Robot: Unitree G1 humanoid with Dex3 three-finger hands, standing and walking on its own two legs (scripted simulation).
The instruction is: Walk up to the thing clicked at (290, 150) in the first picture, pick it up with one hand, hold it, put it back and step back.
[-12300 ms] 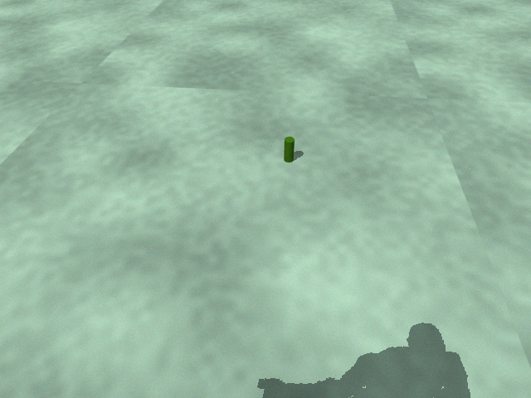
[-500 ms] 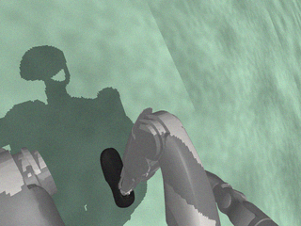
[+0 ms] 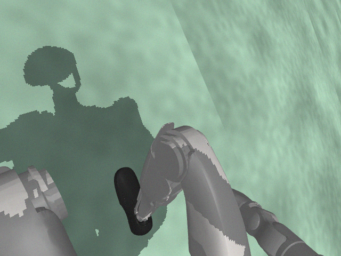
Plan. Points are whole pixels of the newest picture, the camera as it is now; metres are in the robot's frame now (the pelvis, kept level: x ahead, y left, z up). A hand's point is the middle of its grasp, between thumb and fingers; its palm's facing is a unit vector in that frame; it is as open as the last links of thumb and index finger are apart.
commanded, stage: close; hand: left
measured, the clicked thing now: out of the picture +0.48 +0.36 -0.23
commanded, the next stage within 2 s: settle in 0.48 s
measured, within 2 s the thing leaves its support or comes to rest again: leaves its support in 1.04 s
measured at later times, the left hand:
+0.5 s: hand out of the picture +0.46 +0.35 -0.18, palm faces +0.51 -0.86 -0.02, open 7.8 cm
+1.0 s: hand out of the picture +0.47 +0.35 -0.17, palm faces +0.51 -0.86 +0.01, open 7.3 cm
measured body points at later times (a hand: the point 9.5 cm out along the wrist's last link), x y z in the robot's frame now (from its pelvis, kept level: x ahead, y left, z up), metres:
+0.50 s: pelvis +0.00 +0.00 +0.00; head +0.25 +0.20 +0.31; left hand +0.43 +0.39 -0.18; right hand +0.17 -0.25 -0.03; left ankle +0.08 +0.12 -0.26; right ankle +0.16 -0.12 -0.26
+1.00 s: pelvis +0.00 +0.00 +0.01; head +0.25 +0.21 +0.31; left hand +0.43 +0.39 -0.17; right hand +0.17 -0.25 -0.03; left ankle +0.08 +0.12 -0.26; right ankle +0.16 -0.12 -0.26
